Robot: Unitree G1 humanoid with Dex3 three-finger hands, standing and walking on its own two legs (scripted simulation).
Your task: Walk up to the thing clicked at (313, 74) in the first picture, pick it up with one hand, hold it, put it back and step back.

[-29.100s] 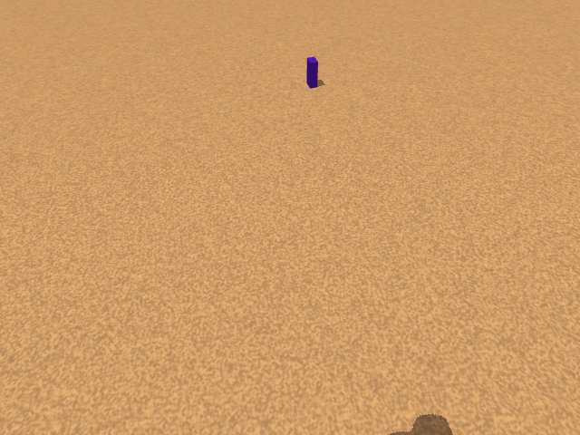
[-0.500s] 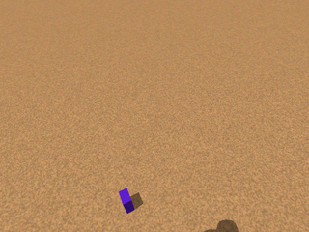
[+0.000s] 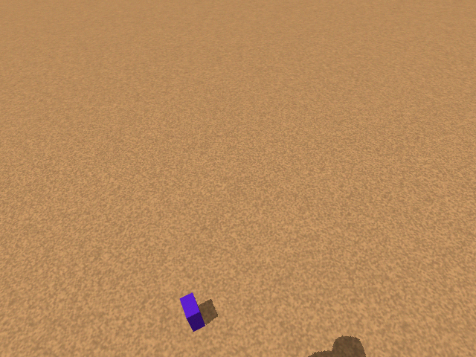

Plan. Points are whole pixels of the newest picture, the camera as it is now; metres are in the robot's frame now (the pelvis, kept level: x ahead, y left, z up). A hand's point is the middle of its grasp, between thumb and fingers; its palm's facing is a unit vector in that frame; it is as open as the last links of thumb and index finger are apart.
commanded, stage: stand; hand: left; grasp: from the side
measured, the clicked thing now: (193, 312) +0.41 +0.22 -0.70
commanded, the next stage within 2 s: step back in 0.22 s
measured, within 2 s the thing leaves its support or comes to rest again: neither
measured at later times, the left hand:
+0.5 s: hand out of the picture +0.08 +0.30 -0.18, palm faces -0.04 -0.92 -0.38, open 7.4 cm
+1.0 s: hand out of the picture -0.01 +0.29 -0.17, palm faces -0.10 -0.92 -0.39, open 7.4 cm
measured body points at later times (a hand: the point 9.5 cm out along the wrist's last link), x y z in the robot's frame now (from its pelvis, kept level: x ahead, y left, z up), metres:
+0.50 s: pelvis -0.04 +0.03 -0.02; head +0.02 +0.04 +0.42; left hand +0.09 +0.35 -0.15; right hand +0.04 -0.30 -0.14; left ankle -0.06 +0.14 -0.74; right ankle +0.00 -0.12 -0.75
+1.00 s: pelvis -0.13 +0.04 -0.03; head -0.07 +0.03 +0.41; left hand -0.01 +0.34 -0.14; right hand -0.04 -0.27 -0.16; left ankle -0.09 +0.15 -0.73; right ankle -0.13 -0.07 -0.75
